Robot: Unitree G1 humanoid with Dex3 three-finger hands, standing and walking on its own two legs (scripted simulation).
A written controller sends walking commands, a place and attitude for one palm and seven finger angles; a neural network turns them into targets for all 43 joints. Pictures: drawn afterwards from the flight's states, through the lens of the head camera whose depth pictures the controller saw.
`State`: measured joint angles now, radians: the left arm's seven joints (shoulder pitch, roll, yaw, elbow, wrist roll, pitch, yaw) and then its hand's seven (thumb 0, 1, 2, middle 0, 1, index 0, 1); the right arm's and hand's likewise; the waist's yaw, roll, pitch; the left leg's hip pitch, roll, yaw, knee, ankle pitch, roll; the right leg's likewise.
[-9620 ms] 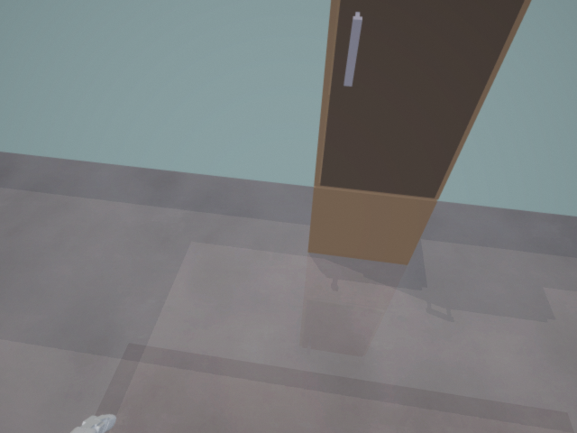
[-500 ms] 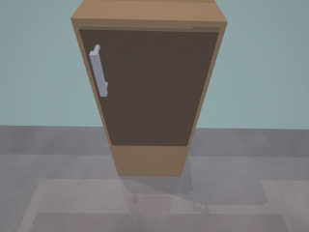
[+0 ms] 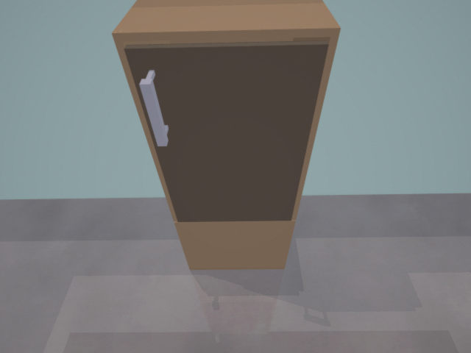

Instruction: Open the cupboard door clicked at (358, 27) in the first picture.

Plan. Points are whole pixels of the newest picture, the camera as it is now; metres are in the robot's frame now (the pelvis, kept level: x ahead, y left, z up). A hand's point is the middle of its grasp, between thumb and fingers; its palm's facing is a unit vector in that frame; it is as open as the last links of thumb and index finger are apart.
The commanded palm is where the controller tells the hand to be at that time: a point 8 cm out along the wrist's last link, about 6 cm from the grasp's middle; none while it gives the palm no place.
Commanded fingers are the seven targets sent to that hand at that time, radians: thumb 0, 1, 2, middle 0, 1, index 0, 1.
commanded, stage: look again from close up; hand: left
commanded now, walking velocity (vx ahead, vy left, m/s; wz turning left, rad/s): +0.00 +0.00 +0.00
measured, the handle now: (157, 109) +0.55 +0.20 +0.13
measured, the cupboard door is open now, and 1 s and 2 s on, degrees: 0 0 0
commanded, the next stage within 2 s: raise the hand with hooked fingers in 0.22 s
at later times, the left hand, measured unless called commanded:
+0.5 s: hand (139, 313) +0.19 +0.18 -0.02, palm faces +0.28 -0.95 -0.14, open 7.5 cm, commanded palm +0.11 +0.23 -0.04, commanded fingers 0.00 0.67 0.80 -0.22 -0.45 -0.22 -0.45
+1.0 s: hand (118, 306) +0.18 +0.20 +0.03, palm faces +0.01 -0.99 -0.10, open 10.1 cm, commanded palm +0.14 +0.26 +0.03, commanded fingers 0.00 0.08 0.55 -0.26 -0.82 -0.26 -0.82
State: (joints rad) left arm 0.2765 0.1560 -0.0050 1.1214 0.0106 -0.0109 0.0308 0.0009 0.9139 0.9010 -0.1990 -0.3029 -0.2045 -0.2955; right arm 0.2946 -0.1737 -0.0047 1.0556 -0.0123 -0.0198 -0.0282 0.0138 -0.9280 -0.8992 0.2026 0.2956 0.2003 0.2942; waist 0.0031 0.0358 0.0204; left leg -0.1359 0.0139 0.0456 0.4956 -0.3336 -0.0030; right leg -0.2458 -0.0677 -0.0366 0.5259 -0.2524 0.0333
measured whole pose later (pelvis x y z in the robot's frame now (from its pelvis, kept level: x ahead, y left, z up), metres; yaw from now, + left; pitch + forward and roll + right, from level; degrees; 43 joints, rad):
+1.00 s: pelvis -0.03 -0.01 -0.06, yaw +3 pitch +8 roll -2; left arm 0.30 0.26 0.21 -0.05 -0.28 -0.38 -0.36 0.01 0.31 0.65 -0.24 -0.69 -0.24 -0.68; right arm 0.19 -0.19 0.05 0.57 0.03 -0.25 -0.05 0.01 -0.90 -0.90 0.21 0.30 0.20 0.30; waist 0.04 0.03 -0.07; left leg -0.65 0.05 -0.06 1.03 -0.53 -0.03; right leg -0.68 -0.06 -0.12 0.96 -0.42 0.01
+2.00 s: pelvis +0.00 -0.01 +0.00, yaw +2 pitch +0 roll -1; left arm -0.21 0.47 0.48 0.31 -0.33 0.06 -0.45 -0.02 -0.49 0.30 -0.30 -1.20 -0.31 -1.20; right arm 0.25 -0.27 0.07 0.62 0.07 -0.24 -0.12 0.02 -0.90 -0.90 0.21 0.30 0.21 0.30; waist 0.04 0.05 -0.03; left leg -0.22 0.04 0.00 0.56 -0.35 -0.02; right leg -0.29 -0.04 -0.08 0.55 -0.26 0.01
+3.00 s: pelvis -0.01 -0.01 +0.00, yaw +1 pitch +2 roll +0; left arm -0.43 0.47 0.45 0.58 -0.26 0.01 -0.40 -0.02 -0.50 0.30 -0.30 -1.20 -0.31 -1.20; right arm 0.28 -0.28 0.07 0.63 0.06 -0.21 -0.12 0.01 -0.90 -0.90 0.21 0.30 0.20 0.30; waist 0.00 0.03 -0.02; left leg -0.25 0.04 0.02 0.53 -0.32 -0.02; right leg -0.33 -0.04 -0.06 0.53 -0.22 0.01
